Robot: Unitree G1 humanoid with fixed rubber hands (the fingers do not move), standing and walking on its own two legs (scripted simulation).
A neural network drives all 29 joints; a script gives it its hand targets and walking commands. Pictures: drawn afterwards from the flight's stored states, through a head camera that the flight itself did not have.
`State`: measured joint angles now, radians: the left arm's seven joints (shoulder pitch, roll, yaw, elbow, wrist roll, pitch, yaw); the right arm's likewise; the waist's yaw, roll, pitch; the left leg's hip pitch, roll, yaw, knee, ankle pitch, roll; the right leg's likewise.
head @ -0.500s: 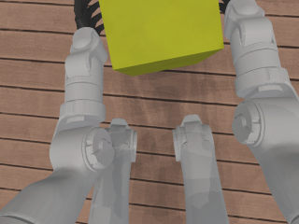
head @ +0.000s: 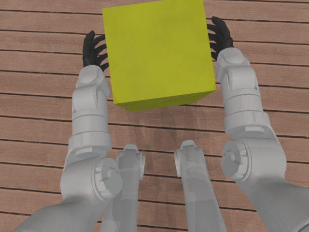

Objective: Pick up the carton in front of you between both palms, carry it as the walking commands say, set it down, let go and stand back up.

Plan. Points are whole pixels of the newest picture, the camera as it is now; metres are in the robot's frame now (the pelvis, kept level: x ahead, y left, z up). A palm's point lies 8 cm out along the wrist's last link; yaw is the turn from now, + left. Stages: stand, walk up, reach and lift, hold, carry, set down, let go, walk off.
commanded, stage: reach and lift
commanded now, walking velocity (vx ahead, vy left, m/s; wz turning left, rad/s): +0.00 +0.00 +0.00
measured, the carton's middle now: (158, 67) +0.51 -0.02 -0.13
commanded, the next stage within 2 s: none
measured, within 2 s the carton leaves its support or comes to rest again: neither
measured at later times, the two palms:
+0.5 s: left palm (47, 58) +0.44 +0.14 +0.11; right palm (257, 42) +0.44 -0.16 +0.10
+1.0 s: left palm out of the picture +0.40 +0.15 +0.25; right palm out of the picture +0.38 -0.15 +0.25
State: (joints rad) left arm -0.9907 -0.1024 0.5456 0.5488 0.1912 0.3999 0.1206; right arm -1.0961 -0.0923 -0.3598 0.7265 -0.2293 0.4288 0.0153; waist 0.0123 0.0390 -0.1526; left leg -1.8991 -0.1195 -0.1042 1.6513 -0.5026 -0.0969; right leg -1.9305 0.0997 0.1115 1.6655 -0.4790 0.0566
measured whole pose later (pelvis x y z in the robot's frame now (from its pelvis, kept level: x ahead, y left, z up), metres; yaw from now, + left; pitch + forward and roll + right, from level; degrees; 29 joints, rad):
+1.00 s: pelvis +0.09 +0.01 +0.24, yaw -2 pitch +6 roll +0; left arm -0.28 -0.16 0.28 0.43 0.22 0.46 0.04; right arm -0.26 0.15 -0.26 0.42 -0.23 0.49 -0.03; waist 0.00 0.01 -0.13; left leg -0.39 -0.05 -0.15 0.55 -0.27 -0.02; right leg -0.40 0.04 0.15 0.54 -0.25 0.03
